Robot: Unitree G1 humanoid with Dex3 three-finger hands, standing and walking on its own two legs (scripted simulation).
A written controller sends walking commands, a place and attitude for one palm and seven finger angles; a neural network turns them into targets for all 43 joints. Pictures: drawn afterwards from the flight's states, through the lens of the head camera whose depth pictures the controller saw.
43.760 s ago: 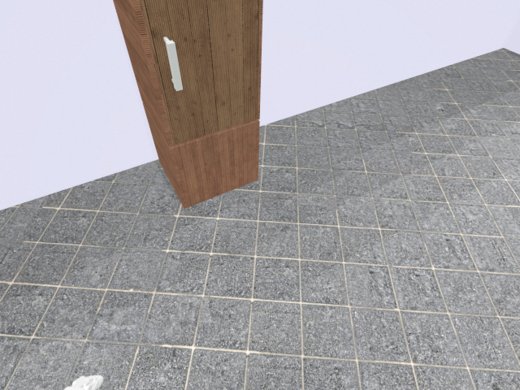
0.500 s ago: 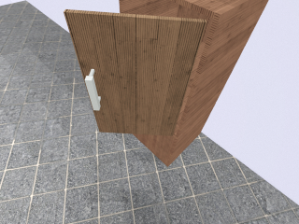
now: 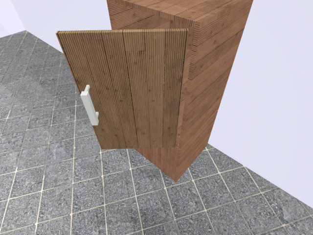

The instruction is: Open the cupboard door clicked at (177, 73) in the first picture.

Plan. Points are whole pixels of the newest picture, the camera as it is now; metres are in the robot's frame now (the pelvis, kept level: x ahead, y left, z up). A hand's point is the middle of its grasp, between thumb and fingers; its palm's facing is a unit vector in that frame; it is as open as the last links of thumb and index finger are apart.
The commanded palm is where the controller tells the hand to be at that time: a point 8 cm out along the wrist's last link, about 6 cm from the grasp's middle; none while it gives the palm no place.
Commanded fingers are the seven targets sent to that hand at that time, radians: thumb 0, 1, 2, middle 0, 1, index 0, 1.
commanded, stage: come to a stop and stand still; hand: left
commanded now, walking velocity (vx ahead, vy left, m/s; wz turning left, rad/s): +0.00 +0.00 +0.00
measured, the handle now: (91, 105) +0.55 +0.27 -0.01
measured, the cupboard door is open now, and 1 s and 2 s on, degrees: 43 43 43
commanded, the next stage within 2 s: look again from close up in 0.22 s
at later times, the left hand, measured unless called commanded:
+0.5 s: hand out of the picture +0.01 +0.17 -0.17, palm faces +0.01 -0.98 -0.21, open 7.4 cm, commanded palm none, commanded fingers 0.00 0.90 0.90 -0.20 -0.30 -0.20 -0.30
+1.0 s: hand out of the picture +0.04 +0.17 -0.17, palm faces +0.03 -0.97 -0.23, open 7.4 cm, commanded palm none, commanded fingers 0.00 0.90 0.90 -0.20 -0.30 -0.20 -0.30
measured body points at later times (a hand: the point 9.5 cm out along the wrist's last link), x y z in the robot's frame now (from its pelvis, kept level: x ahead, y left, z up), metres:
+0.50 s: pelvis +0.01 -0.01 +0.01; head +0.03 -0.01 +0.45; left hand +0.01 +0.22 -0.15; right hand +0.00 -0.23 -0.16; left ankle -0.01 +0.11 -0.73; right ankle -0.01 -0.10 -0.73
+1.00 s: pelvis +0.02 -0.02 +0.01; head +0.04 -0.02 +0.46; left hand +0.04 +0.22 -0.15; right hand +0.05 -0.25 -0.15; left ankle -0.01 +0.11 -0.73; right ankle -0.01 -0.10 -0.73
